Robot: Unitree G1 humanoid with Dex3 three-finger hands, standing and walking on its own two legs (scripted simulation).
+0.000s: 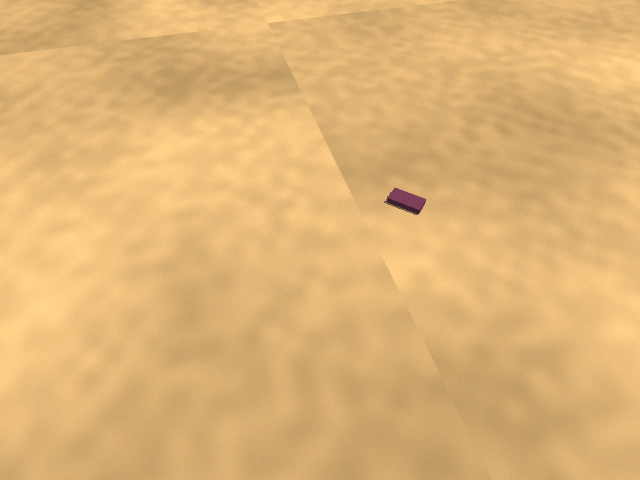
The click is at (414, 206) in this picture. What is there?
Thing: flat box
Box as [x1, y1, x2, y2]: [387, 188, 425, 214]
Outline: 394,188 389,195 387,201 418,214 425,199 397,188
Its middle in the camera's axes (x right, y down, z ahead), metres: +0.40 -0.16 +1.74
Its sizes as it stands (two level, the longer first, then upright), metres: 0.152 0.079 0.027
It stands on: the floor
